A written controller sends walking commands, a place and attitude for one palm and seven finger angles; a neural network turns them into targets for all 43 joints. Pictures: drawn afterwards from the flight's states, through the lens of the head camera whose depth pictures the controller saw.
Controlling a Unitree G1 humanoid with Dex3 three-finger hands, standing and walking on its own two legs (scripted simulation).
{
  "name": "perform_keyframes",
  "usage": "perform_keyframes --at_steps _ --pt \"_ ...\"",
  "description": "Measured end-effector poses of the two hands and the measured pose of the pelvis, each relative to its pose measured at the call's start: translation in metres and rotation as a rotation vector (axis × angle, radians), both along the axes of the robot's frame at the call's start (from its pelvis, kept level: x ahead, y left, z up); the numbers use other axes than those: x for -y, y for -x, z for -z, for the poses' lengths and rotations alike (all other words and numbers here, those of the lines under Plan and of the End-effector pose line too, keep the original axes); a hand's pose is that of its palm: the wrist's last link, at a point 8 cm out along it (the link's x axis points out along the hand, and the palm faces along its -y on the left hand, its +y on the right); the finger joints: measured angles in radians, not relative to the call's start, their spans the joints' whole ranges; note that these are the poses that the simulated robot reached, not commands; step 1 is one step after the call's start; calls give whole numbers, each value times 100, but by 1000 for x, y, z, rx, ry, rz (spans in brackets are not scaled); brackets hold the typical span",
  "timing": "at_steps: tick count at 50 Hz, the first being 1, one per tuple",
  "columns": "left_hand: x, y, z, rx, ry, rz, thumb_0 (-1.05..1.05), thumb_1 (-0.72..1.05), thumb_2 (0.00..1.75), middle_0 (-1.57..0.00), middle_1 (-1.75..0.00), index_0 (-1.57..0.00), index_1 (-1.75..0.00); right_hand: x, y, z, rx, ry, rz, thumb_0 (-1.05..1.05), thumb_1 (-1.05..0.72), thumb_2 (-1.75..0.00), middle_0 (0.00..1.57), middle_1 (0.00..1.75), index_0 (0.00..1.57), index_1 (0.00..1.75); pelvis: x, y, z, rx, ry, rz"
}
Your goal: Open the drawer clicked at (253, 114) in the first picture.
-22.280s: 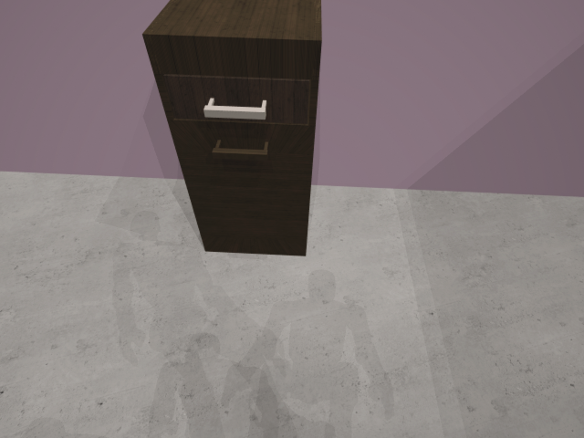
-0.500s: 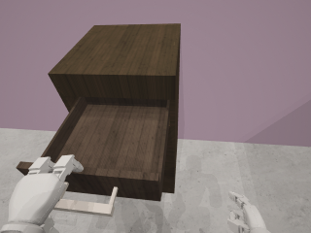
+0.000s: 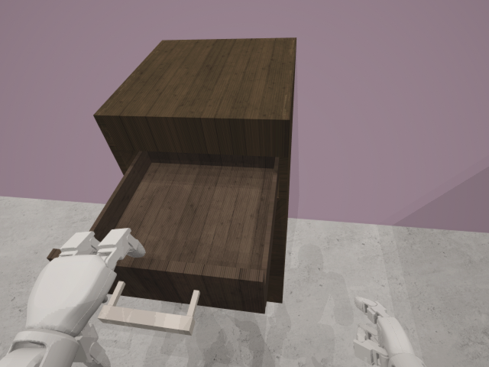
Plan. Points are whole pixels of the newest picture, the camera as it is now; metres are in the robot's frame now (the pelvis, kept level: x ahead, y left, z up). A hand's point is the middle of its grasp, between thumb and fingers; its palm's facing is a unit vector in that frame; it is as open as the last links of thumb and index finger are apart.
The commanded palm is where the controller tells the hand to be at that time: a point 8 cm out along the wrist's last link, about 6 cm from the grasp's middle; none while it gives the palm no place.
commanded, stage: draw the hand back to the body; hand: left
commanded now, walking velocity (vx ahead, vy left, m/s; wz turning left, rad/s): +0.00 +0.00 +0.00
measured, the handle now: (151, 306) +0.21 +0.22 -0.03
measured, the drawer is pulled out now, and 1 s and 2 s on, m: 0.30 0.30 0.30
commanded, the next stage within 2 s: step back with the hand held close in 1.54 s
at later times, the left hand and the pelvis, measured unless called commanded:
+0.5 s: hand (88, 296) +0.16 +0.23 +0.12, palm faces +0.05 -0.10 -0.99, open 13.8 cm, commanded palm +0.13 +0.24 +0.18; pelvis +0.00 -0.01 +0.00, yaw +1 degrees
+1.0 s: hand (100, 262) +0.19 +0.21 +0.17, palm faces +0.38 -0.83 -0.40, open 11.7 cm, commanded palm +0.13 +0.25 +0.18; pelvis +0.01 -0.03 +0.01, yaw +3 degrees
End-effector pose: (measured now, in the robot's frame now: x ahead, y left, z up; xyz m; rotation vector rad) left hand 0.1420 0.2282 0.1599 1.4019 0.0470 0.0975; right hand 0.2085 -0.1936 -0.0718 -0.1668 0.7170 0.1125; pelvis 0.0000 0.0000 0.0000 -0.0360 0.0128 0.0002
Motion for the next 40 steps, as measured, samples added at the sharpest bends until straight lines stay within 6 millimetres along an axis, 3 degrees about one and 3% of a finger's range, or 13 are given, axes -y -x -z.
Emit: perform_keyframes --at_steps 5,14,23,28,31,33,36,40 --pt "1 3 -6 33 -32 17 0 -49 30 -32 -120 -32 -120 1 2 2 -11 13 -2 2 -90 -90 20 30 20 30 1 1 1 1 1 0" --pt "-17 4 -9 16 -35 -45 0 -49 30 -31 -120 -32 -120 8 4 1 -19 15 17 2 -90 -90 20 30 20 30 5 0 -1 15 1 -11" --pt "-9 5 -10 1 -41 15 0 -49 30 -32 -120 -32 -120 16 2 -3 -3 51 21 2 -90 -90 20 30 20 30 7 1 -2 14 2 -10" --pt "-16 5 -18 24 -78 7 0 -49 30 -32 -120 -32 -120 18 1 -3 -12 47 27 2 -90 -90 19 30 20 30 8 0 -2 12 2 -12" --pt "-25 5 -12 129 451 -75 -1 -48 31 -31 -119 -32 -119 17 3 -4 37 23 63 2 -90 -90 19 30 20 30 9 1 -3 45 -4 -29" --pt "-27 5 -3 197 698 -136 -1 -46 31 -31 -118 -32 -118 17 7 -6 61 17 88 2 -90 -90 20 30 20 30 11 -2 -5 56 -11 -30" --pt "-22 6 2 284 908 -160 -1 -41 34 -30 -114 -31 -114 19 14 -8 71 36 93 2 -90 -90 20 30 20 30 15 -8 -6 62 -18 -37" --pt "-14 2 -7 367 995 -113 -1 -31 38 -30 -108 -30 -108 26 19 -10 72 67 80 2 -90 -90 20 30 20 30 21 -14 -8 71 -19 -47"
